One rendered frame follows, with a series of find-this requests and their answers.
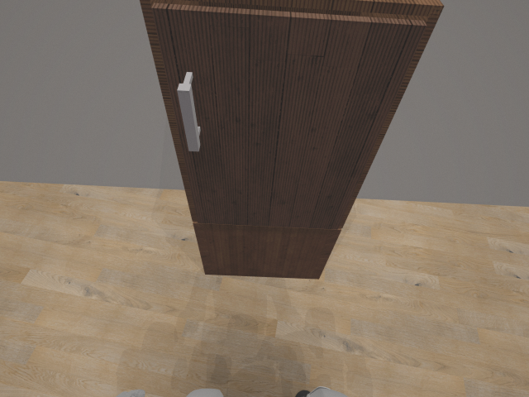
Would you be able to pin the robot right shin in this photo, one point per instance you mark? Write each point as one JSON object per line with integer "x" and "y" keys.
{"x": 319, "y": 387}

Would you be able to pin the cupboard door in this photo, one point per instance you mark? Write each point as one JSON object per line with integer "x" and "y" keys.
{"x": 290, "y": 106}

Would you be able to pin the handle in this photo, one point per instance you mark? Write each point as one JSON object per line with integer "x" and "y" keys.
{"x": 192, "y": 131}

